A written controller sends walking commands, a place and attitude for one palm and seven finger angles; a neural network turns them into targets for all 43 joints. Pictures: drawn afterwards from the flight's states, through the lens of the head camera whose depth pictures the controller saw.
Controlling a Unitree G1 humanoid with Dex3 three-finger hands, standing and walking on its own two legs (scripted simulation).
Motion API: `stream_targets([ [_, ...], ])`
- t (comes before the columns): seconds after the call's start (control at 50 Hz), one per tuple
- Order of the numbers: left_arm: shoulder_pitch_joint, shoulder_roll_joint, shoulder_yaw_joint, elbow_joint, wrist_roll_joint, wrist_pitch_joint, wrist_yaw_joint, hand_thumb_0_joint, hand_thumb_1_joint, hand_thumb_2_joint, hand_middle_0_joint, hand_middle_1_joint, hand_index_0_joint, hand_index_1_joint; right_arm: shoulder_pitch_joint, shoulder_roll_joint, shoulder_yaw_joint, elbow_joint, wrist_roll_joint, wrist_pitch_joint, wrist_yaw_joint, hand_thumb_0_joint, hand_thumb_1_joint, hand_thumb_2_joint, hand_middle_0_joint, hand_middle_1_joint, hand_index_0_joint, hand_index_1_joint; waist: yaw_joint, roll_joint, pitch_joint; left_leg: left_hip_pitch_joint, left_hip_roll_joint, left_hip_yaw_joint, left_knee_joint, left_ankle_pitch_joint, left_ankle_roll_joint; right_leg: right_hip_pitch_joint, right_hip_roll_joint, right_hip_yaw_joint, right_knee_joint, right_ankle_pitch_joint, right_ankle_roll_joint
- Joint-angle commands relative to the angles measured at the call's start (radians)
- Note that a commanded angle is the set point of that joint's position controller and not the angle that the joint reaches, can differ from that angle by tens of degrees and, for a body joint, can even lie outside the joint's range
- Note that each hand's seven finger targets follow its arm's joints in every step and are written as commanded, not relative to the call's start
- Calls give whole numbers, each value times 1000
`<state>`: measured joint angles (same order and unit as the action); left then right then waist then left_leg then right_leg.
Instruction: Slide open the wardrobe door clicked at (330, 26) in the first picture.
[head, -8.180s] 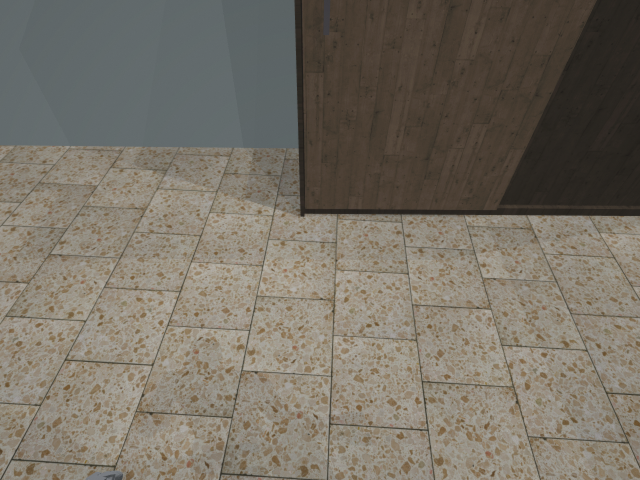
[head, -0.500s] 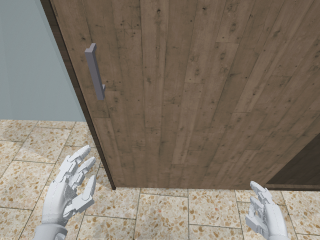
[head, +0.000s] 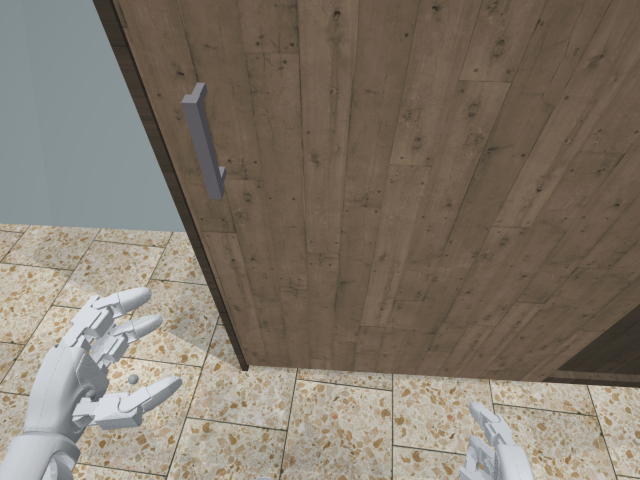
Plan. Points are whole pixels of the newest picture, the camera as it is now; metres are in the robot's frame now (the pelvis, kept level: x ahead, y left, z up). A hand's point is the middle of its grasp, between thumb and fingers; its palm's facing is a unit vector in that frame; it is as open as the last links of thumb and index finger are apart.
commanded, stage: raise the hand with hooked fingers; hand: left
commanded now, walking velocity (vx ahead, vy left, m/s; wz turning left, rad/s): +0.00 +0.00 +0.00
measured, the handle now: (208, 144) +0.49 +0.18 +0.16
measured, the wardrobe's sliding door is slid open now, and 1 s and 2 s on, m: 0.00 0.00 0.00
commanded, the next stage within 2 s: move the hooked fingers beside the handle in 1.28 s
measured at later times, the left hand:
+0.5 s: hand (65, 315) +0.25 +0.27 +0.14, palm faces +0.07 -0.99 -0.07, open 13.6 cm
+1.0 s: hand (47, 264) +0.28 +0.28 +0.18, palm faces +0.05 -1.00 -0.06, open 14.0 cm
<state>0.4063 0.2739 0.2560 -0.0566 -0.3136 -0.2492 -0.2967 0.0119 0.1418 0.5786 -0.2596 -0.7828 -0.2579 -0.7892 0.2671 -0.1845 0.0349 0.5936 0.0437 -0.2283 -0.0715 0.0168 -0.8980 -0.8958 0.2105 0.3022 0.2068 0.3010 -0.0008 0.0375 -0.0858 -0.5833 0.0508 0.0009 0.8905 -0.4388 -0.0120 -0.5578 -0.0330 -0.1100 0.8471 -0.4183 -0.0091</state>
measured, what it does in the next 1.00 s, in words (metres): stands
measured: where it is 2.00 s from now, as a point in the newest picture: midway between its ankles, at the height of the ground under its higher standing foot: outside the picture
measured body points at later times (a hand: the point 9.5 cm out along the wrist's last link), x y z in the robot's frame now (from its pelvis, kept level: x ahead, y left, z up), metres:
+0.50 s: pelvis +0.00 +0.01 +0.03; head +0.00 +0.00 +0.48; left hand +0.24 +0.32 +0.14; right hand +0.20 -0.22 -0.03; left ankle +0.01 +0.12 -0.70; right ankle +0.01 -0.11 -0.70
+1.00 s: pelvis +0.00 +0.00 +0.03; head -0.01 -0.01 +0.48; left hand +0.27 +0.33 +0.18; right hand +0.18 -0.24 -0.03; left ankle +0.01 +0.12 -0.70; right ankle +0.01 -0.11 -0.70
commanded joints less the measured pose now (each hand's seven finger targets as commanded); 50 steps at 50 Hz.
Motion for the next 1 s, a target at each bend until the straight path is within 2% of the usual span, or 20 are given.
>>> stream_targets([
  [0.0, -38, 140, 99, -189, -26, -89, 2, 0, -80, 480, -270, -930, -270, -930, -103, -168, -71, -168, 0, -85, -9, 0, -900, -900, 200, 300, 200, 300, 24, -52, -134, 89, -46, -23, -168, 269, 28, 152, 27, 45, -152, 232, 1],
  [0.12, -138, 188, 120, -218, -35, -70, -31, 0, -220, 420, -280, -1020, -280, -1020, -83, -188, -68, -161, 10, -110, -17, 0, -900, -900, 200, 300, 200, 300, 19, 23, -133, 163, -48, -18, -215, 275, 30, 172, 25, 41, -188, 240, -1],
  [0.22, -227, 236, 168, -192, -48, -38, -33, 0, -337, 370, -288, -1095, -288, -1095, -83, -194, -59, -149, 14, -118, -27, 0, -900, -900, 200, 300, 200, 300, 23, 28, -100, 207, -47, -21, -258, 274, 29, 203, 28, 38, -227, 243, -4],
  [0.26, -266, 254, 178, -169, -47, -13, -42, 0, -383, 350, -292, -1125, -292, -1125, -87, -198, -52, -150, 15, -117, -30, 0, -900, -900, 200, 300, 200, 300, 27, 60, -90, 221, -48, -23, -278, 259, 27, 208, 29, 32, -240, 227, -5],
  [0.3, -314, 263, 180, -134, -51, 17, -55, 0, -430, 330, -295, -1155, -295, -1155, -91, -201, -47, -147, 18, -116, -35, 0, -900, -900, 200, 300, 200, 300, 26, 55, -64, 235, -46, -22, -291, 258, 29, 223, 32, 37, -262, 229, -8],
  [0.36, -379, 287, 199, -106, -56, 61, -77, 0, -500, 300, -300, -1200, -300, -1200, -96, -202, -42, -151, 19, -117, -40, 0, -900, -900, 200, 300, 200, 300, 27, 52, -84, 266, -49, -24, -311, 273, 30, 247, 31, 35, -278, 256, -4],
  [0.42, -440, 306, 212, -70, -59, 97, -102, 0, -500, 300, -300, -1200, -300, -1200, -102, -205, -34, -149, 19, -113, -44, 0, -900, -900, 200, 300, 200, 300, 31, 25, -84, 291, -48, -27, -326, 310, 33, 277, 35, 33, -292, 298, -7],
  [0.44, -477, 320, 219, -87, -59, 103, -108, 0, -500, 300, -300, -1200, -300, -1200, -108, -204, -33, -150, 19, -114, -45, 0, -900, -900, 200, 300, 200, 300, 33, 63, -97, 307, -50, -26, -330, 313, 32, 283, 33, 37, -296, 302, -7],
  [0.48, -504, 335, 236, -50, -61, 123, -115, 0, -500, 300, -300, -1200, -300, -1200, -110, -203, -27, -148, 19, -115, -49, 0, -900, -900, 200, 300, 200, 300, 32, 30, -79, 314, -47, -32, -343, 301, 32, 278, 36, 31, -309, 287, -6],
  [0.5, -515, 348, 244, -36, -62, 131, -120, 0, -500, 300, -300, -1200, -300, -1200, -113, -207, -25, -144, 19, -112, -50, 0, -900, -900, 200, 300, 200, 300, 36, 31, -62, 313, -47, -31, -346, 309, 33, 290, 37, 36, -319, 294, -9],
  [0.54, -568, 363, 252, -36, -58, 144, -128, 0, -500, 300, -300, -1200, -300, -1200, -115, -204, -22, -145, 20, -109, -52, 0, -900, -900, 200, 300, 200, 300, 36, 61, -85, 337, -48, -31, -356, 316, 31, 297, 34, 35, -323, 303, -9],
  [0.56, -589, 369, 256, -24, -58, 151, -131, 0, -500, 300, -300, -1200, -300, -1200, -116, -203, -20, -144, 20, -108, -55, 0, -900, -900, 200, 300, 200, 300, 32, 38, -84, 340, -48, -34, -363, 312, 33, 300, 34, 32, -328, 299, -7],
  [0.64, -655, 407, 277, 22, -57, 177, -147, 0, -500, 300, -300, -1200, -300, -1200, -119, -204, -16, -139, 22, -100, -61, 0, -900, -900, 200, 300, 200, 300, 32, 30, -84, 356, -49, -31, -377, 313, 35, 314, 32, 38, -350, 303, -7],
  [0.7, -721, 441, 291, 28, -54, 184, -156, 0, -500, 300, -300, -1200, -300, -1200, -128, -207, -12, -139, 23, -98, -64, 0, -900, -900, 200, 300, 200, 300, 38, 68, -83, 376, -50, -33, -389, 311, 35, 326, 31, 45, -365, 291, -12],
  [0.74, -752, 453, 297, 47, -51, 195, -160, 0, -500, 300, -300, -1200, -300, -1200, -126, -205, -12, -139, 26, -96, -66, 0, -900, -900, 200, 300, 200, 300, 35, 59, -93, 387, -50, -36, -401, 313, 35, 332, 30, 41, -369, 294, -11],
  [0.76, -760, 467, 304, 67, -48, 201, -162, 0, -500, 300, -300, -1200, -300, -1200, -122, -207, -12, -140, 27, -95, -67, 0, -900, -900, 200, 300, 200, 300, 36, 53, -98, 388, -52, -35, -405, 303, 36, 331, 29, 43, -376, 283, -9],
  [0.78, -737, 439, 287, 99, -50, 211, -169, 0, -500, 300, -300, -1200, -300, -1200, -124, -206, -12, -141, 27, -94, -66, 0, -900, -900, 200, 300, 200, 300, 35, 63, -77, 384, -53, -33, -406, 300, 36, 322, 28, 43, -377, 283, -10],
  [0.82, -687, 413, 272, 146, -58, 225, -183, 0, -500, 300, -300, -1200, -300, -1200, -119, -210, -15, -142, 28, -92, -60, 0, -900, -900, 200, 300, 200, 300, 38, -4, -59, 367, -51, -32, -404, 308, 39, 323, 27, 44, -379, 301, -8],
  [0.9, -688, 442, 294, 92, -60, 229, -184, 0, -500, 300, -300, -1200, -300, -1200, -124, -215, -21, -154, 25, -89, -50, 0, -900, -900, 200, 300, 200, 300, 48, 24, -91, 371, -52, -25, -393, 329, 38, 342, 23, 50, -371, 321, -9],
  [0.98, -711, 455, 319, 33, -54, 202, -154, 0, -500, 300, -300, -1200, -300, -1200, -122, -207, -25, -156, 26, -93, -53, 0, -900, -900, 200, 300, 200, 300, 44, 52, -117, 398, -53, -18, -396, 334, 38, 335, 26, 48, -371, 321, -6],
])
